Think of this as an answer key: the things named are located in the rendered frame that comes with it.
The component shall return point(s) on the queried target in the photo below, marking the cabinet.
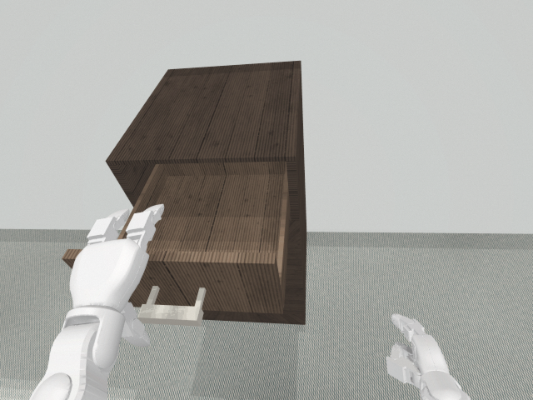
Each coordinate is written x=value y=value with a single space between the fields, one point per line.
x=226 y=114

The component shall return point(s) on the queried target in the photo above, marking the right robot hand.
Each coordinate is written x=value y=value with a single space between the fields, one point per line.
x=408 y=364

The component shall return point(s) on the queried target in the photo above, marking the left robot hand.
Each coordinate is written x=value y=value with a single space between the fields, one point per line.
x=107 y=271

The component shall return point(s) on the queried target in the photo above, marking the right robot forearm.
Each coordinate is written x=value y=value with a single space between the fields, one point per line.
x=437 y=385

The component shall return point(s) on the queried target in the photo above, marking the drawer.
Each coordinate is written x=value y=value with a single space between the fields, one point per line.
x=225 y=228

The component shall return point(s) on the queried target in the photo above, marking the handle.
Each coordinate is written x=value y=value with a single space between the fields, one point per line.
x=172 y=315

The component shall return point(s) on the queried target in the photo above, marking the left robot forearm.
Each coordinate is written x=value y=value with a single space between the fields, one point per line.
x=82 y=355

